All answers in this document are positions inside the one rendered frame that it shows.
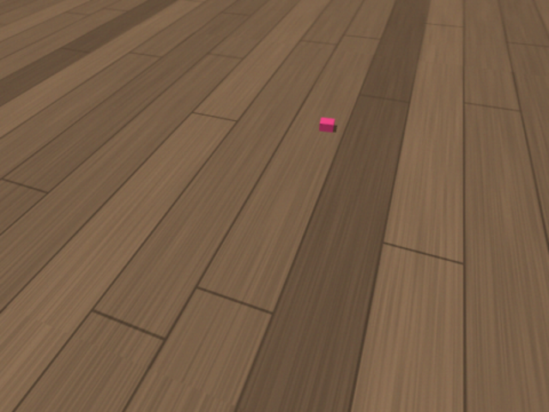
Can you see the small box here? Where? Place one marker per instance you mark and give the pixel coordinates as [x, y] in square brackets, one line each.
[327, 124]

